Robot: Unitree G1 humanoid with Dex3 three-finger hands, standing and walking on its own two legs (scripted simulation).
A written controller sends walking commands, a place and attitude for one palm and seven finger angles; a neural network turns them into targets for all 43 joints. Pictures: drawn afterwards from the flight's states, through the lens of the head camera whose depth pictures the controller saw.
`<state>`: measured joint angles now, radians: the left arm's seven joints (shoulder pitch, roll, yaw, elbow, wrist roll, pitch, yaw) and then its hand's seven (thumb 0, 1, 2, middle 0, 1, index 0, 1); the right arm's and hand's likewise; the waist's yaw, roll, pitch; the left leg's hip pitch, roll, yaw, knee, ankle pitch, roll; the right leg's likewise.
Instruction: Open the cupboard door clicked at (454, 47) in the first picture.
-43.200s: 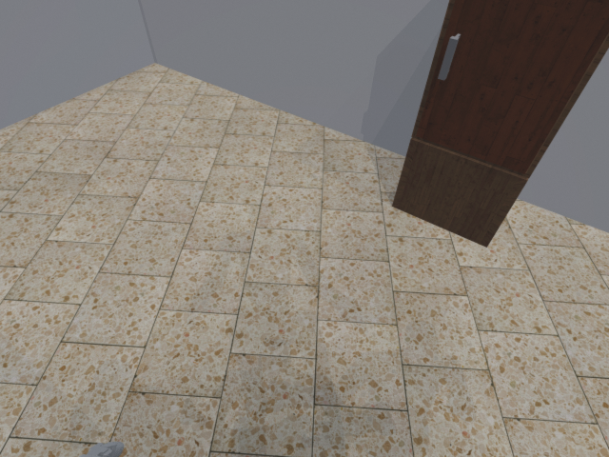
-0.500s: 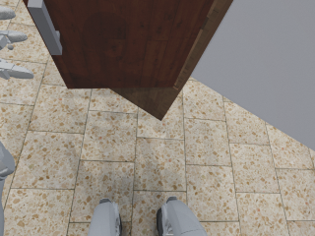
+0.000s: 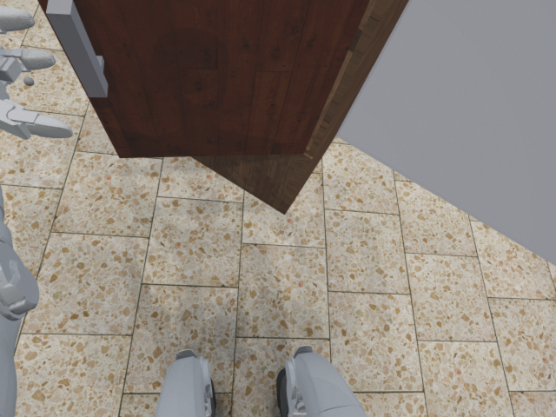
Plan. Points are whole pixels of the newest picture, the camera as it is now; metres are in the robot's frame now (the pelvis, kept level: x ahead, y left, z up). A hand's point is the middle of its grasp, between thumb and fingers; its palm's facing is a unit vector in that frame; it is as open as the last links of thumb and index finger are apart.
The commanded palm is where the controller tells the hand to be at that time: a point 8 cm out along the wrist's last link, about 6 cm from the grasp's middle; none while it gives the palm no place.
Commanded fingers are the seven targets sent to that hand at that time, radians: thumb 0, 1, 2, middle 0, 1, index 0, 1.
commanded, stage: slide the fingers in behind the handle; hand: left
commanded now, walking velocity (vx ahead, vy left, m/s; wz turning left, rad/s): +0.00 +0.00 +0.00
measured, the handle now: (83, 41) +0.60 +0.21 +0.08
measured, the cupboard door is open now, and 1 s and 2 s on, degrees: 38 38 39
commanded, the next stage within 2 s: close the thumb around the handle in 1.44 s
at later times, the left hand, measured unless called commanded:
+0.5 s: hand (68, 79) +0.54 +0.23 +0.07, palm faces +0.02 -1.00 -0.01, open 14.0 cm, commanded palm +0.53 +0.26 +0.07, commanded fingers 0.00 -0.50 0.30 -0.30 -1.20 -0.30 -1.20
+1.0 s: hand (94, 84) +0.53 +0.20 +0.07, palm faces +0.04 -1.00 -0.01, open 14.0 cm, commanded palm +0.51 +0.22 +0.07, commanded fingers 0.00 -0.50 0.30 -0.30 -1.20 -0.30 -1.20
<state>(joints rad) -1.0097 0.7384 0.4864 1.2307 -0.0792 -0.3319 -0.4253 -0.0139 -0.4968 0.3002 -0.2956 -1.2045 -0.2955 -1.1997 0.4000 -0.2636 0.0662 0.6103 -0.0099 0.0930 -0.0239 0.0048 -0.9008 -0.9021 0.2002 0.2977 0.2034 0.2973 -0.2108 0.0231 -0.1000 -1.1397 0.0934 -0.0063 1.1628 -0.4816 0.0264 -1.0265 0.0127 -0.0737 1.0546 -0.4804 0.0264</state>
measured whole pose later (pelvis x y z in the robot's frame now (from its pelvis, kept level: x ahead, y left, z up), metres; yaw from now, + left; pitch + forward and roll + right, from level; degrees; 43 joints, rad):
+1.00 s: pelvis +0.01 -0.01 +0.00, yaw +0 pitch +25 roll -4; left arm -0.96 0.56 0.42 1.18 -0.06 -0.36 -0.24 -0.01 -0.50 0.30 -0.27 -1.20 -0.30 -1.20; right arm 0.40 -0.25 0.03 0.62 -0.02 0.07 0.01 0.00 -0.90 -0.90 0.20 0.30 0.20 0.30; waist -0.20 0.03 -0.12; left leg -1.10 0.09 0.00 1.14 -0.49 0.01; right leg -1.01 0.01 -0.06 1.06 -0.50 0.01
